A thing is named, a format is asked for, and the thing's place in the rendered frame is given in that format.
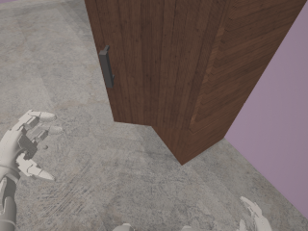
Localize handle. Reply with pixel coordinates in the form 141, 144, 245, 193
98, 45, 115, 89

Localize robot left hand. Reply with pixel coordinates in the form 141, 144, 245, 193
0, 110, 64, 183

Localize cupboard door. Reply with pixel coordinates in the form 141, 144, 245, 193
84, 0, 227, 131

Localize robot right hand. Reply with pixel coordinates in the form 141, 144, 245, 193
236, 196, 273, 231

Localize left robot forearm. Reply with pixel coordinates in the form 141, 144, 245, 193
0, 165, 21, 231

